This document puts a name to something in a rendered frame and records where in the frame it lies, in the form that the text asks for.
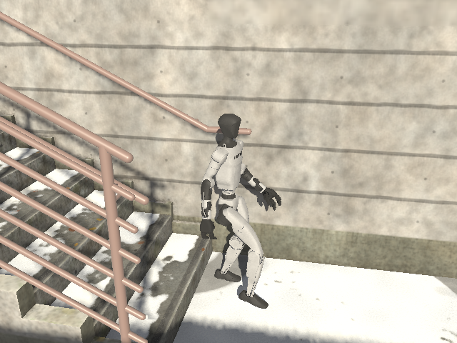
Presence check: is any robot right upper arm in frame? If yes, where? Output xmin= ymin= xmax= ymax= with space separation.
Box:
xmin=201 ymin=148 xmax=228 ymax=188

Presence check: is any robot left forearm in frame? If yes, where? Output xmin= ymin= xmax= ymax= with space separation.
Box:
xmin=241 ymin=168 xmax=266 ymax=193

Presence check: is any robot right forearm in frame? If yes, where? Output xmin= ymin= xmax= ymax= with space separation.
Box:
xmin=201 ymin=179 xmax=212 ymax=219

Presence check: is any robot torso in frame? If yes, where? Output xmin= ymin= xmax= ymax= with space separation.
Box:
xmin=215 ymin=138 xmax=242 ymax=210

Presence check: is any left robot hand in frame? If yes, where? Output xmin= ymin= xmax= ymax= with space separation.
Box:
xmin=262 ymin=187 xmax=281 ymax=211

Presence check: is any right robot thigh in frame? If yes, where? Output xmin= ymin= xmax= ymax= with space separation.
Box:
xmin=217 ymin=205 xmax=263 ymax=261

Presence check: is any robot left upper arm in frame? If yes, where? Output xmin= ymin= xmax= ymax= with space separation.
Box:
xmin=234 ymin=139 xmax=246 ymax=174

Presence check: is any right robot hand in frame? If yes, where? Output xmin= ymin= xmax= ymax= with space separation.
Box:
xmin=200 ymin=219 xmax=217 ymax=239

